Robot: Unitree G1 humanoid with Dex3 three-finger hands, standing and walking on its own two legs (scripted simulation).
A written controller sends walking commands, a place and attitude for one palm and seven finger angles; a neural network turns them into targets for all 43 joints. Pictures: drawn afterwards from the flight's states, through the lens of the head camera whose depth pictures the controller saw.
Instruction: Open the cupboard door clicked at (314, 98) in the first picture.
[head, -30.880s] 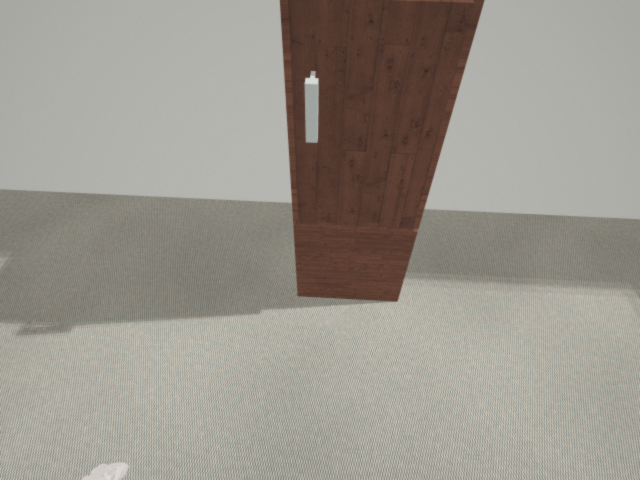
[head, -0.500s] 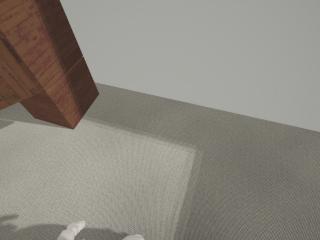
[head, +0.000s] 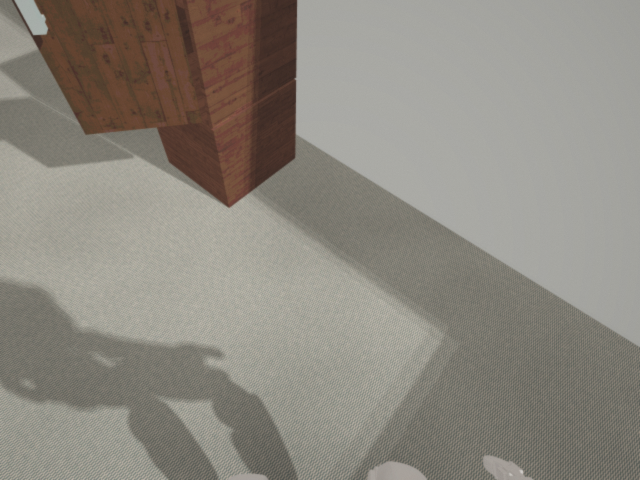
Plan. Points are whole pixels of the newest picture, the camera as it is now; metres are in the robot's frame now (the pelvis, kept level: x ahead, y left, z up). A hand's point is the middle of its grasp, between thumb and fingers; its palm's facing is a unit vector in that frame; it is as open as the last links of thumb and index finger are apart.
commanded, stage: turn to face it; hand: left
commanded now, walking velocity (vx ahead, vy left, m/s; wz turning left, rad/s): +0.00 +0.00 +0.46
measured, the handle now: out of the picture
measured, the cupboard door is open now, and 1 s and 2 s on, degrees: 54 54 54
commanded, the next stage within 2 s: take the last steps up to it in 0.42 s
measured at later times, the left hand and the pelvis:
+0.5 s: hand out of the picture +0.06 +0.14 -0.14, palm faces +0.22 -0.94 -0.26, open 7.3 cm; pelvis +0.03 -0.06 +0.01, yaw +12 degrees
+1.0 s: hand out of the picture +0.08 +0.21 -0.16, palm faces +0.36 -0.91 -0.19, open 7.4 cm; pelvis +0.09 +0.01 +0.01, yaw +19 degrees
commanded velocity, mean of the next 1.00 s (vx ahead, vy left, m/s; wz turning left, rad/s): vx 0.15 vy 0.08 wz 0.26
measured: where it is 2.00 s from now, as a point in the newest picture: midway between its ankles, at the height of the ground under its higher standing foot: (248, 386)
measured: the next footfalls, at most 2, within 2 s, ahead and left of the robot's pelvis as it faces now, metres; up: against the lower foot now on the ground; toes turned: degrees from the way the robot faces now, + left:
right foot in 0.28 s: +0.06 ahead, -0.15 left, +0.00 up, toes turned +3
left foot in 0.72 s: +0.04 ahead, +0.07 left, +0.00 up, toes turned +22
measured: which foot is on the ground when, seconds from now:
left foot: down 0.00-0.28, up 0.30-0.70, down 0.72-1.00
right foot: up 0.00-0.26, down 0.28-0.72, up 0.74-1.00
